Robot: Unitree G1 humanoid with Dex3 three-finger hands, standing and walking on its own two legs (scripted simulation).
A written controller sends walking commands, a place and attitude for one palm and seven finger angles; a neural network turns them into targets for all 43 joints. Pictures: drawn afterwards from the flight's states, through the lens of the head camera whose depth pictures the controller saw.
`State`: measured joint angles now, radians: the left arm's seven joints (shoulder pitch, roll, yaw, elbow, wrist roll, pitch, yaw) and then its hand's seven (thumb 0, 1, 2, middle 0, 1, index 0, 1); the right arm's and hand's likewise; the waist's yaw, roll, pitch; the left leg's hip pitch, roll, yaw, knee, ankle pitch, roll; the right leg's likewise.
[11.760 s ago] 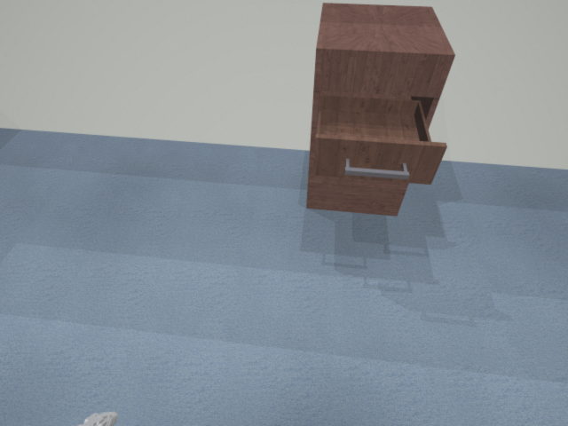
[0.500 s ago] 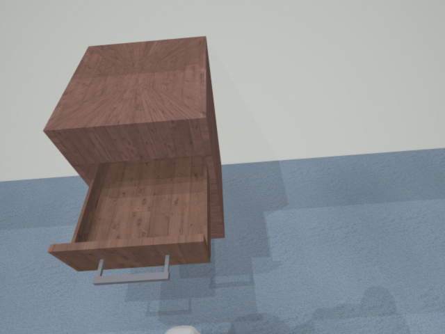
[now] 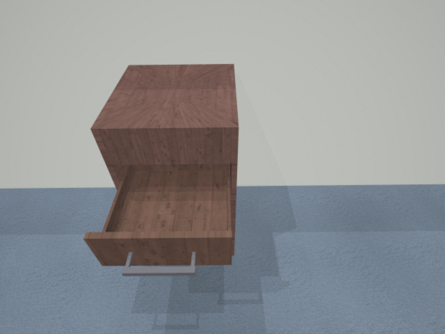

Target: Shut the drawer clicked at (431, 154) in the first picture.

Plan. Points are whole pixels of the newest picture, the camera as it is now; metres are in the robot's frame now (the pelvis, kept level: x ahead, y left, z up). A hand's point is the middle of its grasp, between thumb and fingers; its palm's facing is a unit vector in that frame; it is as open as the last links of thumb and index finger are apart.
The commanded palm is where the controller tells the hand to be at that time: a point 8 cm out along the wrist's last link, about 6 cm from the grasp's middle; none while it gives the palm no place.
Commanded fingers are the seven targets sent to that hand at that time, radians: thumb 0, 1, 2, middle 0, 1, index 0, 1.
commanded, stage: come to a stop and stand still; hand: left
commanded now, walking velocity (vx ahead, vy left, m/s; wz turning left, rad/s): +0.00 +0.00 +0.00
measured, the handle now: (160, 263) +0.35 +0.20 -0.22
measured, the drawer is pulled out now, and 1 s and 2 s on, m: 0.28 0.28 0.28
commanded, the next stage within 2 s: look again from close up in 1.14 s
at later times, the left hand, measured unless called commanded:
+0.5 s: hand out of the picture -0.01 +0.20 -0.16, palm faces +0.04 -0.98 -0.19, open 7.3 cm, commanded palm none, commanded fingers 0.00 0.90 0.90 -0.20 -0.30 -0.20 -0.30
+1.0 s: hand out of the picture +0.02 +0.17 -0.16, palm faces +0.04 -0.98 -0.17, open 7.3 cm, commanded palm none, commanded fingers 0.00 0.90 0.90 -0.20 -0.30 -0.20 -0.30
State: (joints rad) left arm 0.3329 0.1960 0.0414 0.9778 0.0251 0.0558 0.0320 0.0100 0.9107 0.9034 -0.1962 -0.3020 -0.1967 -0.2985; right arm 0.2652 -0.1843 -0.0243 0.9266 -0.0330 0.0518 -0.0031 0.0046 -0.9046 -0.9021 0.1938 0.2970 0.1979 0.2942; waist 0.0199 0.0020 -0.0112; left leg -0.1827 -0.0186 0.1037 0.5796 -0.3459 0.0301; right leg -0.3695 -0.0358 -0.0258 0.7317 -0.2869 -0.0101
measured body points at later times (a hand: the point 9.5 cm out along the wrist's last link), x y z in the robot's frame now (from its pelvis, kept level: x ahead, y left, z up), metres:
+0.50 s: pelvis -0.01 +0.03 +0.01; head -0.02 +0.03 +0.46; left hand -0.02 +0.25 -0.14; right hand -0.03 -0.19 -0.15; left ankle -0.02 +0.10 -0.73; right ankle +0.04 -0.10 -0.73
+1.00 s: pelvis +0.03 +0.02 +0.02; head +0.03 +0.01 +0.47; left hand +0.01 +0.23 -0.15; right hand +0.03 -0.20 -0.15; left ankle -0.02 +0.10 -0.73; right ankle +0.04 -0.10 -0.73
